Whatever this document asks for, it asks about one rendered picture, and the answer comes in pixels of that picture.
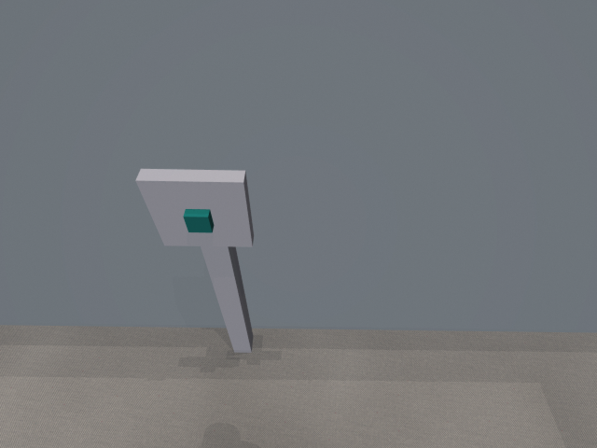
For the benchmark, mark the button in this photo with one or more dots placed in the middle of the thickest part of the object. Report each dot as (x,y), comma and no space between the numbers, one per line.
(199,220)

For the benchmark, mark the panel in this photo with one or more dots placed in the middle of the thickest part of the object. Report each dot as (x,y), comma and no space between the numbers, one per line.
(169,192)

